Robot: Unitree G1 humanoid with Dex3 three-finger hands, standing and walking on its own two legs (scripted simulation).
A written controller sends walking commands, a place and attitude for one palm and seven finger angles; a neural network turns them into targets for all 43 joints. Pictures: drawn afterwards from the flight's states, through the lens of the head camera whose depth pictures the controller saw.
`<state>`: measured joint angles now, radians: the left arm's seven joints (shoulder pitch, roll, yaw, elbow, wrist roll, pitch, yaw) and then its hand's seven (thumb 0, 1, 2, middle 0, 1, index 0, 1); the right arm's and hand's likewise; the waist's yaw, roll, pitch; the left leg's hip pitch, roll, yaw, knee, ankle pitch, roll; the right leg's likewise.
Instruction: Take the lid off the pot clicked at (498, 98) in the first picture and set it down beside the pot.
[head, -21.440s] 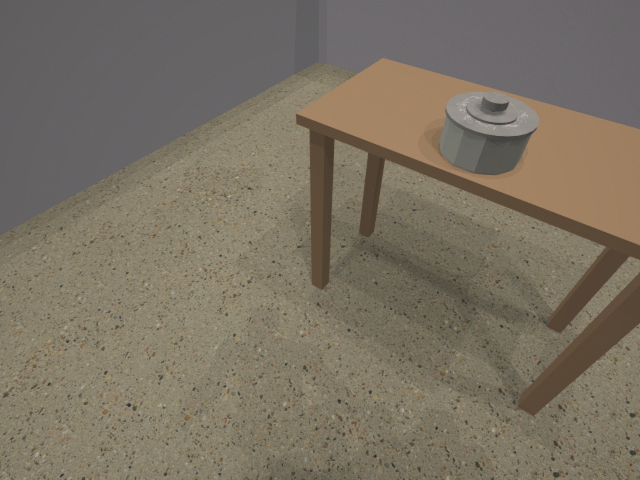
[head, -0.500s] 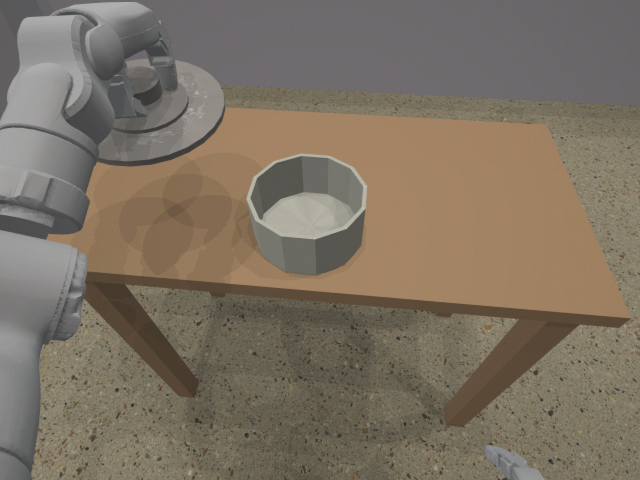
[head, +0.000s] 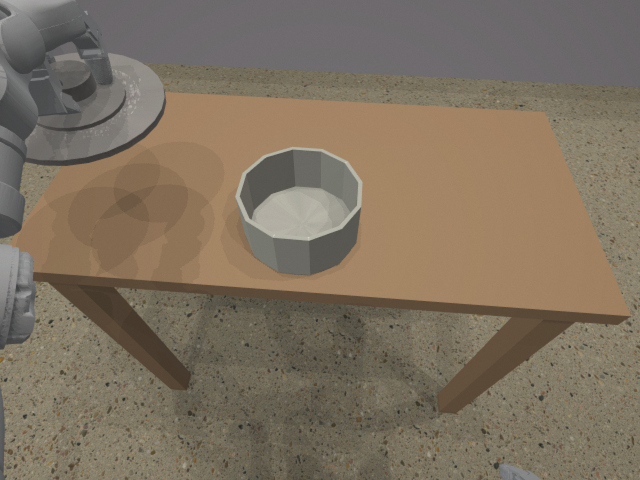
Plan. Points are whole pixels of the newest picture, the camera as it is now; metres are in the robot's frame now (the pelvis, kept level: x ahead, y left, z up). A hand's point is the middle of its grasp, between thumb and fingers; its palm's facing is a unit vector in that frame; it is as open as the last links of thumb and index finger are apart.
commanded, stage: lower the lid onto the table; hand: left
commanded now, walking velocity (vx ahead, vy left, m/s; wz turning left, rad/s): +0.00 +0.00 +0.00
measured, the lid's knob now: (67, 81) +0.50 +0.28 +0.22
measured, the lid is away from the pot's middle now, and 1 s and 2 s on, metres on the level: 0.25 0.24 0.23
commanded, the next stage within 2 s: none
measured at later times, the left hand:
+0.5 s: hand (68, 106) +0.46 +0.26 +0.22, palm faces -0.27 -0.05 -0.96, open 8.0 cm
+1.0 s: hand (97, 124) +0.48 +0.26 +0.18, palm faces -0.35 -0.06 -0.94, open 8.0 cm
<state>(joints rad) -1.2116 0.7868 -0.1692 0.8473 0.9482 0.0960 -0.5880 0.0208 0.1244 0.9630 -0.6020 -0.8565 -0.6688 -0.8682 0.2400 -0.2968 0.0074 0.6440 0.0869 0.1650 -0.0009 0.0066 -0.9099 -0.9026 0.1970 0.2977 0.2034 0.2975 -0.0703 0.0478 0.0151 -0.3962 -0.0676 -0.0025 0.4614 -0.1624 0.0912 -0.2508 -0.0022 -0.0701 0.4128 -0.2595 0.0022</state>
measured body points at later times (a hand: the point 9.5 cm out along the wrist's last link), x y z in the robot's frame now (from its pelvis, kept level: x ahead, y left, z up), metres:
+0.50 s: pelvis -0.01 +0.01 +0.00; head +0.04 +0.01 +0.45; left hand +0.47 +0.26 +0.28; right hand +0.11 -0.25 -0.12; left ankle +0.04 +0.06 -0.74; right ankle -0.04 -0.13 -0.74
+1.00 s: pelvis +0.00 +0.02 +0.00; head +0.06 +0.02 +0.44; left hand +0.49 +0.26 +0.23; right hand +0.05 -0.26 -0.12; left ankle +0.04 +0.06 -0.74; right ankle -0.04 -0.13 -0.74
